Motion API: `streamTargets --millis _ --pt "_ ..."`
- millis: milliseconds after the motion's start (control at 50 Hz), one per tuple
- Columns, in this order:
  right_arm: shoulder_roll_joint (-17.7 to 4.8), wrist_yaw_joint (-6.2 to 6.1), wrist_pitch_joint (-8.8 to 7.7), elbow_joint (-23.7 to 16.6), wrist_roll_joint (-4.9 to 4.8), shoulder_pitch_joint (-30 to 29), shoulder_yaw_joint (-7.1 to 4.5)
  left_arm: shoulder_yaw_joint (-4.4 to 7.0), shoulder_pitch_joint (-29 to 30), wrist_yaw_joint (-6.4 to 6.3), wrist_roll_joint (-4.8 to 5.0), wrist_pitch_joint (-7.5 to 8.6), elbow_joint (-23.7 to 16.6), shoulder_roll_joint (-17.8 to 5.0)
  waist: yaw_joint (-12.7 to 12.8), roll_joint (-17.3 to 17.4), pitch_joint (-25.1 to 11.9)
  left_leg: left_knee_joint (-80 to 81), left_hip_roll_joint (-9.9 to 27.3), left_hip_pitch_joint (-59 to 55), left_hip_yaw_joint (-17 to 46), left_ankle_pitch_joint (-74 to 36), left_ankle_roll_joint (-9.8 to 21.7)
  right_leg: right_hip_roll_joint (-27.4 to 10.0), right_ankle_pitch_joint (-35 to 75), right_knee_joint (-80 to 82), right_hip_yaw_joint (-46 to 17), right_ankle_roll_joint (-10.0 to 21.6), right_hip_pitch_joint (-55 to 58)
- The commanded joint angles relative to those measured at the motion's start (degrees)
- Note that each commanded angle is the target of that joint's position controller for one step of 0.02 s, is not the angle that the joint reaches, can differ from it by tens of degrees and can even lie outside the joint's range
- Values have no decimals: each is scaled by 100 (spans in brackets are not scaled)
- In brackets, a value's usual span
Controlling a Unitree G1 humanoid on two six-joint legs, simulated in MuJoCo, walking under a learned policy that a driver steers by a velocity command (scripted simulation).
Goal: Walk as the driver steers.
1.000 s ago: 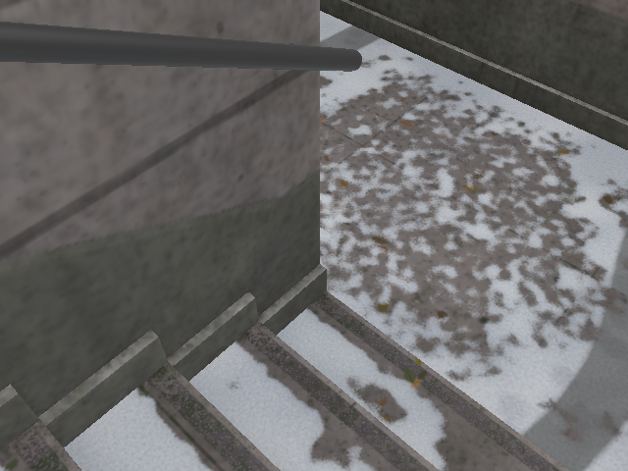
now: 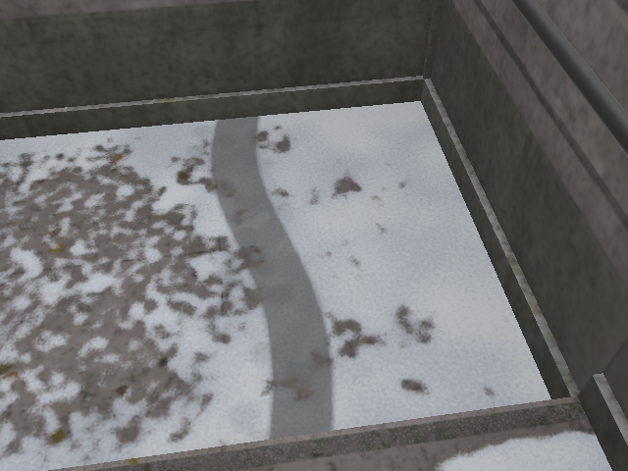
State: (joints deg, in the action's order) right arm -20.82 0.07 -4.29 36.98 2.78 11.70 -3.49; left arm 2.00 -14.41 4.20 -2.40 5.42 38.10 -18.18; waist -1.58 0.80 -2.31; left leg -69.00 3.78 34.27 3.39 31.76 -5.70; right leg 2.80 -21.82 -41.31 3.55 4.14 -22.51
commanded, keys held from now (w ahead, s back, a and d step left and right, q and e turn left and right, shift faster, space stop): shift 0.20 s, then q+shift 0.62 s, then w+q+shift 0.08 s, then w+shift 0.10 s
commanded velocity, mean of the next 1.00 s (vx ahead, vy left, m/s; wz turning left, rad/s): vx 0.06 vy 0.00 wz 0.46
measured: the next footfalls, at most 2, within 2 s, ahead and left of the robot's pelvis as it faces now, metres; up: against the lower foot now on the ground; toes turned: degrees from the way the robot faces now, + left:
left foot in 0.20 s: +0.00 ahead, +0.14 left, +0.00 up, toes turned -2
left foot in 0.64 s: -0.02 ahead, +0.19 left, +0.00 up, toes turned +21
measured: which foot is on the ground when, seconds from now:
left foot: up 0.00-0.18, down 0.20-0.32, up 0.34-0.62, down 0.64-1.00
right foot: down 0.00-0.66, up 0.68-1.00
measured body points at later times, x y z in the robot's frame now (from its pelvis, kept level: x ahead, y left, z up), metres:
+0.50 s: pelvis -0.03 +0.02 +0.03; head -0.01 +0.03 +0.48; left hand +0.08 +0.31 -0.06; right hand +0.11 -0.22 -0.09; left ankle -0.04 +0.16 -0.65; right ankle -0.01 -0.08 -0.71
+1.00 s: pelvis -0.02 +0.13 +0.01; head -0.02 +0.15 +0.46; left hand -0.04 +0.41 -0.09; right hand +0.18 -0.04 -0.10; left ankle -0.05 +0.17 -0.71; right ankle +0.03 -0.02 -0.61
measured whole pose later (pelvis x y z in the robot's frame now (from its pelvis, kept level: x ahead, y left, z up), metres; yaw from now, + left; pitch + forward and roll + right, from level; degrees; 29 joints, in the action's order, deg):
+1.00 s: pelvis -0.02 +0.13 +0.01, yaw +31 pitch +3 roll -2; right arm -12.7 3.2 -7.6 45.2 4.6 19.1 -1.2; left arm -0.3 -17.6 0.1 -5.4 1.7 34.7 -14.6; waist -1.1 -0.6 -3.6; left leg -34.7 -8.8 19.4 7.3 17.6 7.5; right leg 0.4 -20.0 -72.6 -3.6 -5.6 -34.5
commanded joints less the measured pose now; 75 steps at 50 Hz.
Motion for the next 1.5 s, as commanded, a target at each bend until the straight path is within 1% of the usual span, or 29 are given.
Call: streamTargets --millis 20,80,140,220,240,280,340,380,440,480,540,600,640,660,680,700,720,760,820,880,980,1040,1060,1120,1220,1400,1440,1480,1500 --pt "-476 63 159 -39 214 482 14 7 873 145 47 53 -417 -525 -450 -284 -385 -1067 71 102 300 -913 -188 -1476 4110 1145 -1625 808 -363" --pt "-261 374 224 223 90 988 130 -232 1288 92 -55 -65 -480 -435 -584 -233 -556 -1119 -18 -792 36 -1504 -385 -1201 3715 1021 -1319 596 -1091" --pt "-100 331 155 147 19 432 202 -300 615 162 284 -11 -189 -490 -137 -520 -316 1302 173 -605 29 -234 -559 -1256 2178 1122 -1794 348 -48" --pt "-274 403 131 581 -247 687 199 -270 589 570 581 -159 47 -596 -124 -480 -389 3432 84 -1817 46 -2218 -166 -1068 1283 1426 -2127 -339 433" --pt "-673 388 98 466 -180 119 114 -142 224 469 449 -195 -28 -784 433 -131 -243 3537 -115 -1327 -22 -1725 242 -815 426 1553 -1567 -387 768" --pt "-616 210 62 242 -23 -602 40 106 529 91 72 -157 -270 -1225 619 -119 -104 3593 -150 -404 130 -1352 676 -944 116 1587 -1291 30 1419" --pt "49 -83 6 158 -21 -207 184 215 -125 -322 186 -103 -192 -921 629 -543 -367 2622 -101 -19 143 -1664 590 -2183 1915 1995 -2401 1743 2107" --pt "130 -167 10 233 154 -41 199 245 -828 -579 4 -97 -81 -641 907 -761 -149 498 -13 1104 123 295 404 -3101 2871 2507 -2826 2384 2446" --pt "464 5 179 426 335 376 305 175 327 -731 -83 -50 -394 -187 236 -173 -12 774 193 160 -233 -766 239 -2157 2150 2816 -965 1294 1401" --pt "558 306 215 336 363 367 310 306 760 -826 -132 9 -562 -470 67 -383 69 933 87 -785 -687 -1199 270 -1679 1421 2927 -20 861 472" --pt "360 630 335 109 229 188 211 501 549 -917 -254 81 -600 -780 229 -509 169 1666 180 -919 -777 -1583 411 -2019 668 2837 99 664 652" --pt "193 590 338 47 207 316 42 605 350 -874 -232 157 -510 -862 254 -658 251 2468 116 -1260 -789 -1626 603 -2527 211 2393 -41 458 906" --pt "-169 495 201 285 144 863 -258 600 544 -816 -187 165 -545 -791 10 -261 98 3633 -316 -2535 -1019 -2623 828 -2294 -462 1371 288 177 421" --pt "-472 386 75 518 252 1527 -439 502 567 -760 -289 170 -578 -416 -302 512 1 4328 -171 -3531 -412 -3724 1181 -1660 -1411 -286 686 -226 -382" --pt "-1508 198 -106 331 226 1979 -647 314 298 -728 -332 193 -1186 172 147 1221 -910 4298 1278 -4776 2041 -6155 2524 -573 -2271 -1932 352 -639 -1542" --pt "-1191 316 -284 298 418 1872 -558 312 772 -692 52 185 -1454 15 -193 552 -446 4877 1808 -4286 2991 -4712 2744 -185 -1875 -1951 -1026 -707 -2235" --pt "-623 350 -348 313 325 1359 -450 342 992 -723 287 150 -1394 -226 -261 507 299 5045 1557 -3434 2533 -3493 2695 -304 -1524 -2279 -1202 -689 -2594" --pt "-263 427 -287 237 -36 512 -278 483 474 -774 22 35 -1062 -711 273 452 183 4895 1081 -2296 1797 -3565 2527 -462 -941 -3195 -1138 -712 -1954" --pt "-206 453 -139 172 87 -6 -217 221 -92 -627 -147 -195 -882 -303 661 156 18 4712 544 -1067 1485 -3804 2227 -277 189 -3820 -1012 -741 -1172" --pt "-16 346 -321 491 193 589 -80 47 -443 -387 -311 -300 -773 -116 371 320 293 5267 379 -977 2211 -43 2110 -301 328 -3720 -936 -726 -1429" --pt "200 309 -452 517 118 953 118 -247 521 -417 -293 -270 -970 133 -298 219 36 4581 350 -2346 2554 -217 2302 -374 22 -2818 -857 -1082 -2328" --pt "131 285 -411 458 191 1116 152 -361 452 -351 -431 -206 -731 192 -454 354 41 4108 283 -2518 2897 -462 2490 -395 -4 -2953 -874 -1000 -2631" --pt "-642 135 31 570 -314 1574 -303 121 510 -442 41 -387 -776 -796 -422 -37 -230 4667 516 -3189 3173 -1705 2549 -436 22 -1944 -760 -762 -2424" --pt "-328 132 280 561 -253 1771 -264 138 748 -408 111 -568 -666 -473 -494 479 297 4488 383 -3348 2938 -2815 2439 -479 875 -1228 -930 -581 -2425" --pt "105 -73 -30 720 -263 1672 -196 237 1208 -155 -35 -660 -607 -254 -330 335 353 3726 -58 -2841 2716 -1357 2250 -468 3009 -42 -1396 -702 -2094" --pt "-62 -264 169 725 -153 1462 -70 219 1848 -33 311 -635 -583 -89 -728 370 1103 3140 -305 -1452 2469 -1468 1927 -684 2888 1549 -1176 -510 36" --pt "-56 -236 219 830 -101 1409 -27 341 975 -156 266 -583 -267 -153 -347 -74 795 1985 -309 -1275 2211 -2497 1932 -615 3027 1617 -865 -373 1169" --pt "-201 -128 254 903 -131 1095 -42 468 -1031 -364 94 -586 413 -189 659 -729 210 -856 -785 -623 1249 -3000 1789 -445 3000 2098 -528 -96 3177" --pt "307 -63 292 894 -103 823 2 493 -1994 -377 40 -552 745 -295 1082 -1442 89 -3663 -1547 1019 850 307 1680 -1074 3041 1831 -1334 379 4239"
Velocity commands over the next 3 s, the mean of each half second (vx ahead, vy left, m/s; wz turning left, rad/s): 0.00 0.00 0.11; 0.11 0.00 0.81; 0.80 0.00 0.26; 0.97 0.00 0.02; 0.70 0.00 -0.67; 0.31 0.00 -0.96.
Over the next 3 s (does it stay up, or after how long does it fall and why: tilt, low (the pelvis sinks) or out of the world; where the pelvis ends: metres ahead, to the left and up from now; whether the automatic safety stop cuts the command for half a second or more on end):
stays up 1.05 0.66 -0.44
